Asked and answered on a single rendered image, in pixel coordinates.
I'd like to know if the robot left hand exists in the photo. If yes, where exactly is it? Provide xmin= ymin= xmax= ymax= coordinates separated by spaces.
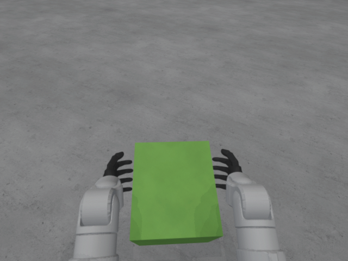
xmin=103 ymin=152 xmax=133 ymax=192

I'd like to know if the robot left forearm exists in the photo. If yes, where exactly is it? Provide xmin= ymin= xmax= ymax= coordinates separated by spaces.
xmin=69 ymin=176 xmax=123 ymax=261

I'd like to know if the carton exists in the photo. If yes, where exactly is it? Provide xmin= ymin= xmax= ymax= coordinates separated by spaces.
xmin=129 ymin=141 xmax=223 ymax=246

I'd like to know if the robot right hand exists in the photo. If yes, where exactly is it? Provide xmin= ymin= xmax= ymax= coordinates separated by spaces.
xmin=212 ymin=149 xmax=242 ymax=190

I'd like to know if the robot right forearm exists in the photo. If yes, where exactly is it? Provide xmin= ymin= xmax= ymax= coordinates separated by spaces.
xmin=226 ymin=172 xmax=287 ymax=261

